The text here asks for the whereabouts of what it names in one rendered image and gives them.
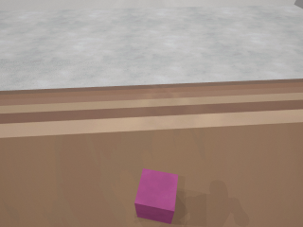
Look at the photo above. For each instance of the carton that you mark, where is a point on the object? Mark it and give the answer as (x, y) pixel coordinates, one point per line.
(156, 195)

